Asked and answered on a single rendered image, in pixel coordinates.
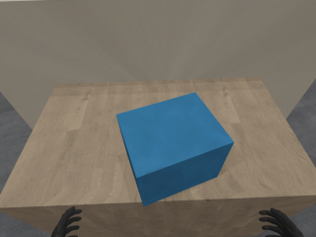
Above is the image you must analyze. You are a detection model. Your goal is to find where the right robot hand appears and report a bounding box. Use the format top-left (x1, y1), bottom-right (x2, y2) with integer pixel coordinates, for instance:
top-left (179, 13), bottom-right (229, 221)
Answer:
top-left (259, 207), bottom-right (304, 237)

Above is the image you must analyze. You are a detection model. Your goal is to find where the carton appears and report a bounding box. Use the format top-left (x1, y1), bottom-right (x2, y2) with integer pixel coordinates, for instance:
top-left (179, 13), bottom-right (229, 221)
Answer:
top-left (116, 92), bottom-right (234, 206)

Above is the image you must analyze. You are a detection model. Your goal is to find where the left robot hand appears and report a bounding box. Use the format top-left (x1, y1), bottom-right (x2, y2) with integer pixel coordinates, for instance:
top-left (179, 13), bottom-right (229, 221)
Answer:
top-left (50, 206), bottom-right (82, 237)

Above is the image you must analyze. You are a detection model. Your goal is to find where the pedestal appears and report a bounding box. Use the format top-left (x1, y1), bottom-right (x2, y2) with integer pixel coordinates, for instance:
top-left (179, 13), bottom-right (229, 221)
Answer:
top-left (0, 77), bottom-right (316, 237)

